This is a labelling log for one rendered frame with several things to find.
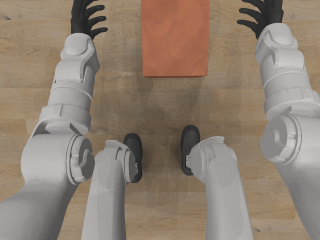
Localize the carton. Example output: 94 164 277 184
141 0 210 78

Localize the robot right thigh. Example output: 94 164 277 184
194 143 255 240

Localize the robot left hand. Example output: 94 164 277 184
70 0 108 40

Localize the robot left upper arm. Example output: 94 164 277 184
0 133 95 240

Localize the left robot forearm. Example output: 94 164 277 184
20 33 100 177

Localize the robot left thigh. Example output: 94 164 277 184
81 146 134 240

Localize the robot right upper arm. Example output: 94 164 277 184
259 113 320 240

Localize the right robot forearm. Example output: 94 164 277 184
254 23 320 121

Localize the robot thigh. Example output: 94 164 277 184
194 143 255 240
81 146 134 240

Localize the robot right hand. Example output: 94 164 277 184
237 0 284 40

